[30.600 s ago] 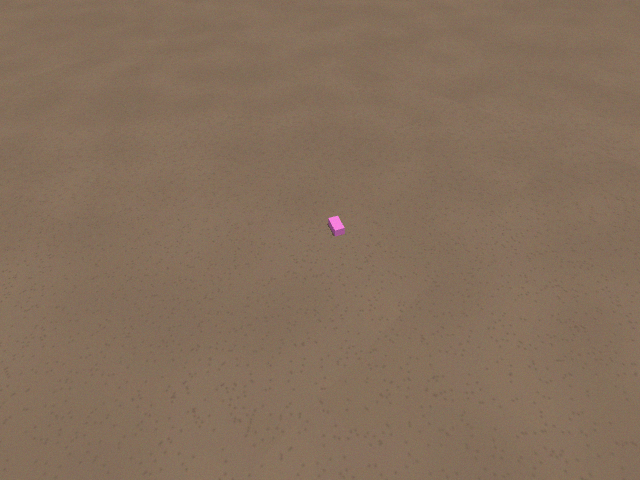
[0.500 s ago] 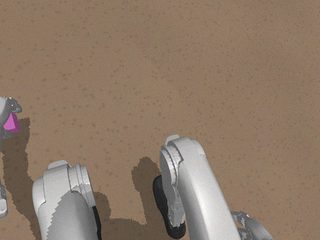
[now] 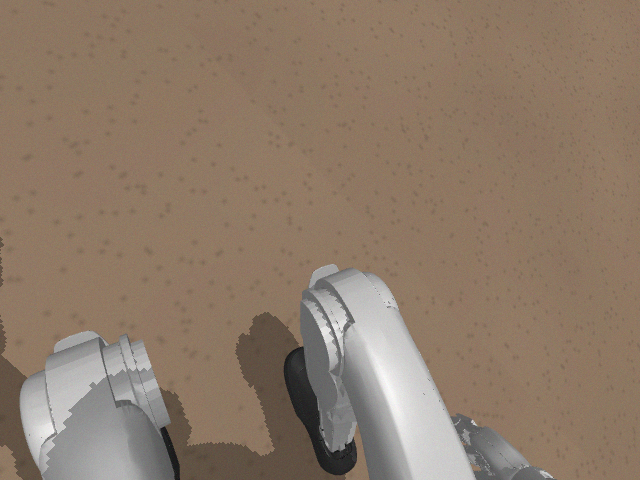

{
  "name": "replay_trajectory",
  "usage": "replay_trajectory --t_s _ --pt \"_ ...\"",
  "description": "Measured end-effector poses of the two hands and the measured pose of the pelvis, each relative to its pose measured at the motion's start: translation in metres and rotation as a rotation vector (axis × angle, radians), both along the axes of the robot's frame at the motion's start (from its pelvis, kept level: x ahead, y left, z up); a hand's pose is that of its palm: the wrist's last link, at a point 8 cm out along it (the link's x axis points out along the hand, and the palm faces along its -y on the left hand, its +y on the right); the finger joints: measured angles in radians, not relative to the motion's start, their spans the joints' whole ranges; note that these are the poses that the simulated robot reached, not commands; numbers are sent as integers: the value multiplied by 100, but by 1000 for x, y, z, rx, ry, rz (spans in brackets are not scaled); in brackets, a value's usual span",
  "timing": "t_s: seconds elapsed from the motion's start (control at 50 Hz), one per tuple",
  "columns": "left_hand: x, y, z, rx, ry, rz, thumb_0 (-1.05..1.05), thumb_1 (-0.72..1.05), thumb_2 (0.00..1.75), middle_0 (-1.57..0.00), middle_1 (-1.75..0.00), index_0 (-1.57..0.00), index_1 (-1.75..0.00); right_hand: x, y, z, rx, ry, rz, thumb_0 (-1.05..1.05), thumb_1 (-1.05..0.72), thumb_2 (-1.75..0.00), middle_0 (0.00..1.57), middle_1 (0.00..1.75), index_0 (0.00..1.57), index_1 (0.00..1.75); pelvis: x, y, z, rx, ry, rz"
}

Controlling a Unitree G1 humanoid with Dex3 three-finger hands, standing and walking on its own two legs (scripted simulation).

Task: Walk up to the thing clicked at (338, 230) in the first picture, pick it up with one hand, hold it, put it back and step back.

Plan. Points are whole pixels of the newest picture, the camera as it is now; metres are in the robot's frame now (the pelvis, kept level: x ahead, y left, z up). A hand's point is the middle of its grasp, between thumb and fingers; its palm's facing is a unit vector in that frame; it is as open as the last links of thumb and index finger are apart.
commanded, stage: rest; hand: left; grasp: from above
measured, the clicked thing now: out of the picture +0.43 +0.35 -0.25
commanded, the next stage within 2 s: open in 0.82 s
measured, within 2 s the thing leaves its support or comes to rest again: rests again in 0.38 s
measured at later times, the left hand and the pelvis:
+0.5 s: hand out of the picture +0.42 +0.33 -0.23, palm faces -0.44 -0.13 -0.89, open 7.3 cm; pelvis +0.00 +0.00 +0.00, yaw -2 degrees
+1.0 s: hand out of the picture +0.42 +0.32 -0.24, palm faces -0.43 -0.13 -0.89, open 7.3 cm; pelvis +0.00 +0.01 +0.00, yaw -3 degrees
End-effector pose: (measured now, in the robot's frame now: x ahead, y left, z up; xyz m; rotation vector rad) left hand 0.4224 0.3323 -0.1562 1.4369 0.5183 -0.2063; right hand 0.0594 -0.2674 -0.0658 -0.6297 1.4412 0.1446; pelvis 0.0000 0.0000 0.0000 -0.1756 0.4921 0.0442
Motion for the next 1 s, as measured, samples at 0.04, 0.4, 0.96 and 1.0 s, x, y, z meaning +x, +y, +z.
replay_trajectory --t_s 0.04,0.4,0.96,1.0 --pt "1 0 -2 2 -5 -1 1 38 11 -102 -11 -102 -13 0 0 1 -2 0 7 0 -90 -89 21 30 21 30 0 1 -1 -3 -4 -2" --pt "4 -3 -14 3 -4 2 1 39 10 -102 -12 -102 -13 4 10 6 34 -12 77 0 -90 -90 21 30 21 30 0 4 -2 -24 -27 -10" --pt "4 -5 -23 7 -9 -10 1 38 12 -104 -10 -103 -12 11 13 17 50 -14 149 0 -90 -90 20 30 21 30 -2 7 1 -43 -41 -22" --pt "4 -5 -24 7 -10 -11 1 38 12 -103 -11 -103 -13 12 14 18 50 -17 153 0 -90 -90 20 30 21 30 -2 7 1 -45 -42 -22"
